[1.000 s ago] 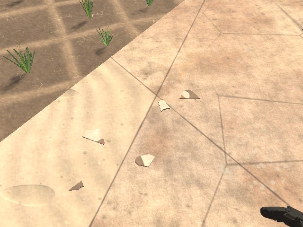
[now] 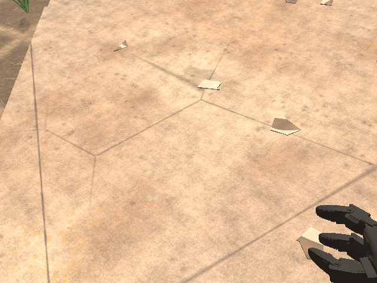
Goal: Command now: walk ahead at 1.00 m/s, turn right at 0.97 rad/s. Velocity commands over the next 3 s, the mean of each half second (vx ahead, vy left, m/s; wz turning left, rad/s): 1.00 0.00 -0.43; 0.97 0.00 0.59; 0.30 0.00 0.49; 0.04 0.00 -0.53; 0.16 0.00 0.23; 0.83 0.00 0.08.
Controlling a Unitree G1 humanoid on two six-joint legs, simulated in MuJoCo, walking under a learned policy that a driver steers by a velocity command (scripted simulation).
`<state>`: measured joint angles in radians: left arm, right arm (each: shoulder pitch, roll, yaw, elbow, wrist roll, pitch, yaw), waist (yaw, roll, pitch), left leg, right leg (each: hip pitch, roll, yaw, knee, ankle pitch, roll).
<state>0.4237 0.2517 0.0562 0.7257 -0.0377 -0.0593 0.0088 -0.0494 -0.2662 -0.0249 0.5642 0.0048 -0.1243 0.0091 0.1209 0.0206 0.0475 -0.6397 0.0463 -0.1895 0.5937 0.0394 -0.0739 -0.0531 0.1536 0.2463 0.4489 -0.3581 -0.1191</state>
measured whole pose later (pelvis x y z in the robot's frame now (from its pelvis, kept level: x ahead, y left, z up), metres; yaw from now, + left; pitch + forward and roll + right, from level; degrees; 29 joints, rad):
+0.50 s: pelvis +0.42 +0.02 -0.01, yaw -13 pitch +1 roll +2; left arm -0.04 0.24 0.00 0.56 -0.02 -0.10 -0.06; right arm 0.59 -0.24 -0.02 0.90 0.02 -0.10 0.01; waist -0.15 -0.02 0.02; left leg 0.21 -0.01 -0.01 0.14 -0.37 -0.01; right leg -0.75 -0.07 0.02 0.67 0.07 -0.06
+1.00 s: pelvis +0.85 -0.06 -0.03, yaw +8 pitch -1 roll -4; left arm 0.36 0.29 0.07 0.84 0.00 -0.08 0.01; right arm 0.10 -0.31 -0.05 0.67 0.03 -0.03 0.07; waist 0.06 0.01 0.06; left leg -0.73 0.08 0.09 0.75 0.10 0.10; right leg 0.27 0.01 -0.32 0.28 -0.47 0.05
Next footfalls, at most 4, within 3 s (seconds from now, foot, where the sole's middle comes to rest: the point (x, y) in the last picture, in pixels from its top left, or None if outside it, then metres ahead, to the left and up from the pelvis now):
0.10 left None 0.30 0.18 -0.77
0.58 right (277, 234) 0.68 -0.18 -0.77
1.04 left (224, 141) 1.11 0.04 -0.77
1.50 right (256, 113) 1.30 -0.10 -0.77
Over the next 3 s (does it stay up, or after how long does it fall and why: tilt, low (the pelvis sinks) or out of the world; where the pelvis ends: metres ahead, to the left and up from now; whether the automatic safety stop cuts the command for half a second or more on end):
stays up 1.45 0.24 0.00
